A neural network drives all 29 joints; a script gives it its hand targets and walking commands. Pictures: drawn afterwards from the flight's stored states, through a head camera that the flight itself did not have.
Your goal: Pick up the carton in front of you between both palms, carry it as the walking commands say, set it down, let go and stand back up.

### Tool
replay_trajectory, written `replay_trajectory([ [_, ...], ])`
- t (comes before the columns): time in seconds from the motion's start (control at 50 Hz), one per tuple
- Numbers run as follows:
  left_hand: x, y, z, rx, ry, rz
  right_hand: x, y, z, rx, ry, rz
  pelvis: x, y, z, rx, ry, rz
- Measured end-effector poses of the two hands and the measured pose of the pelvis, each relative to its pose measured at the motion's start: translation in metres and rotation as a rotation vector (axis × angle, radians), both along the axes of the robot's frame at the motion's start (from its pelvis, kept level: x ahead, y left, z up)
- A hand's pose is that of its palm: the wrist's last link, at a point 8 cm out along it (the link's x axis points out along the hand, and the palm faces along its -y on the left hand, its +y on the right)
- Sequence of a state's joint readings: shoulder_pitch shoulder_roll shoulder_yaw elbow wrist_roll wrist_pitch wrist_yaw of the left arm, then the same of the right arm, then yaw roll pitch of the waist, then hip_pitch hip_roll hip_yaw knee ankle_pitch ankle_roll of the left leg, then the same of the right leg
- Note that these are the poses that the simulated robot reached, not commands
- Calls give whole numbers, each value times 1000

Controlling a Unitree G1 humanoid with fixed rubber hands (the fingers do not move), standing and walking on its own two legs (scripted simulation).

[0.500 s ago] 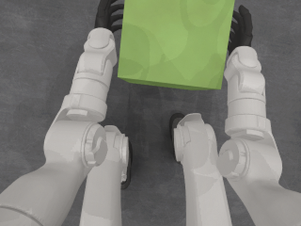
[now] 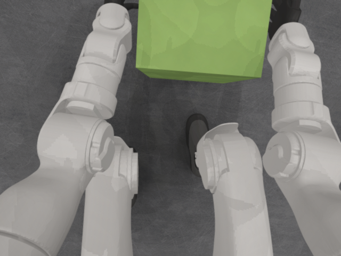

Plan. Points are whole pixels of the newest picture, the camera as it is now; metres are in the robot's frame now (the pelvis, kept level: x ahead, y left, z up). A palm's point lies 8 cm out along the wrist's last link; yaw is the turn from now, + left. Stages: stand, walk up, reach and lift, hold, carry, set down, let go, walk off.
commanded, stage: set down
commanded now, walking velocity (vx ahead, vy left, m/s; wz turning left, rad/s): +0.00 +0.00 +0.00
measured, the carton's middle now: (195, 30) +0.50 -0.13 -0.23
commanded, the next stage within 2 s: none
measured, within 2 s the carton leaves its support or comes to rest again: rests again in 0.90 s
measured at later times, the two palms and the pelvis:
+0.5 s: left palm (119, 12) +0.54 +0.02 -0.19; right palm (277, 29) +0.47 -0.28 -0.17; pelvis +0.00 +0.01 -0.01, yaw +0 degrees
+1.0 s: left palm (103, 15) +0.54 +0.05 -0.20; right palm (277, 44) +0.45 -0.30 -0.20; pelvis -0.01 +0.00 -0.01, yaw +0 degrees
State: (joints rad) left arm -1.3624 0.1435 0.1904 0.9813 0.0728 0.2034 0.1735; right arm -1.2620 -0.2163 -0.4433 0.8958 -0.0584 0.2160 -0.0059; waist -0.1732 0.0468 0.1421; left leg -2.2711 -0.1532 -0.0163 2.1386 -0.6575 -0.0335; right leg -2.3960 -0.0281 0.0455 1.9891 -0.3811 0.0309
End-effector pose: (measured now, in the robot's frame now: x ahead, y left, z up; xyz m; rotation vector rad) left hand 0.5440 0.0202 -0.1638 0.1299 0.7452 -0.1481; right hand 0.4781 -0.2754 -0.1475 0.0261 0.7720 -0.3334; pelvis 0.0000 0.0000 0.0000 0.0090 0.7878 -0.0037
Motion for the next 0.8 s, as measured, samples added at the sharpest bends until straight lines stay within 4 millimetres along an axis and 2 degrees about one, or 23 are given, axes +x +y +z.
replay_trajectory([
  [0.36,-4,3,-20,-4,40,-54,-4,-1,-18,-2,46,15,-1,8,-3,-19,-18,16],
  [0.8,-4,-3,-24,-47,10,-103,-9,-11,-33,12,45,12,-7,0,-12,-17,-96,9],
])
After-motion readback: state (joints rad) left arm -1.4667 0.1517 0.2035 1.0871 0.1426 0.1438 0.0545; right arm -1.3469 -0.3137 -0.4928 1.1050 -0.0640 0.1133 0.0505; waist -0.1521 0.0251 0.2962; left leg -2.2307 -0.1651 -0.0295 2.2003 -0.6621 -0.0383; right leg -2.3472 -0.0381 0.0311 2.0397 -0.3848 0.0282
